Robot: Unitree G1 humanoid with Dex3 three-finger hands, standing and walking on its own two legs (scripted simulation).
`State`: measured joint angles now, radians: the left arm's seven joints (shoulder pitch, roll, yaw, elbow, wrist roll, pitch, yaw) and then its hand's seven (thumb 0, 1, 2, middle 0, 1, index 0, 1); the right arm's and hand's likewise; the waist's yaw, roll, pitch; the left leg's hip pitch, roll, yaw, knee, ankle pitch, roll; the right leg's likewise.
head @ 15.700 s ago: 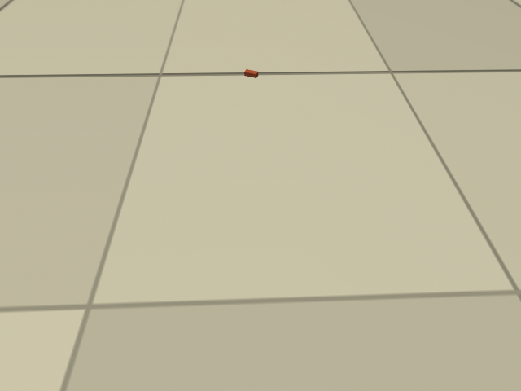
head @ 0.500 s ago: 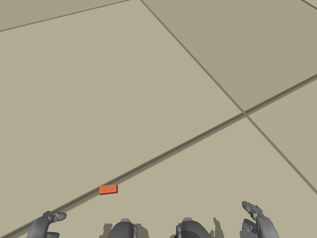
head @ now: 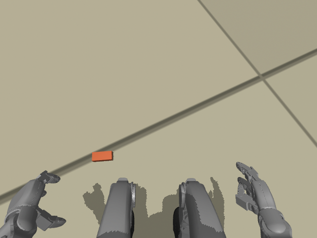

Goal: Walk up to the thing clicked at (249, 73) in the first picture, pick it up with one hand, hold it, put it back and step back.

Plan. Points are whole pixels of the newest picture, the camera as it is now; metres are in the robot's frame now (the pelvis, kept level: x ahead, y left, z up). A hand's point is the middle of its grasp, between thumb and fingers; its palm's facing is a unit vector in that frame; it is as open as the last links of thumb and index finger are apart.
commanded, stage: rise first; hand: left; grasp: from above
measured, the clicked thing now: (102, 156) +0.41 +0.25 -0.55
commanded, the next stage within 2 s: none
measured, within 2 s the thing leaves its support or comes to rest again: neither
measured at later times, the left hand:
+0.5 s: hand (68, 171) +0.30 +0.32 -0.32, palm faces -0.45 -0.21 -0.87, open 12.5 cm
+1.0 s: hand (77, 164) +0.34 +0.31 -0.39, palm faces -0.43 -0.05 -0.90, open 12.5 cm
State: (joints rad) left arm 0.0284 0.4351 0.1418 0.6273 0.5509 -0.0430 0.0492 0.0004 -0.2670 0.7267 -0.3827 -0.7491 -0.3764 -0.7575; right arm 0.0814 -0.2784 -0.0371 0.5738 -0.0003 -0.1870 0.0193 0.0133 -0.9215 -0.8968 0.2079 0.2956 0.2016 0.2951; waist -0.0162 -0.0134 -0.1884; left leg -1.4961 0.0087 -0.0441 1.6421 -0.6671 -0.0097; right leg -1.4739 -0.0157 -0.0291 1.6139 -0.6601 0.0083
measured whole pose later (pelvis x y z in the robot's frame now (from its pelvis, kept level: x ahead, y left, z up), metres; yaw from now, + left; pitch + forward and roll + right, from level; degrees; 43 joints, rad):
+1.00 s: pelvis -0.05 +0.01 -0.23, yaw -5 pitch +33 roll -7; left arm -0.69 0.69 0.16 1.29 1.27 -0.30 0.46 0.00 -0.24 0.77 -0.36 -0.70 -0.35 -0.71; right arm 0.07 -0.27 -0.02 0.78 -0.12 -0.06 0.12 0.01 -0.90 -0.90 0.21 0.30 0.20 0.29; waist -0.12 -0.03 -0.09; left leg -2.26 0.00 -0.10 2.37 -0.68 0.00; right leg -2.20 0.00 -0.06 2.29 -0.66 0.03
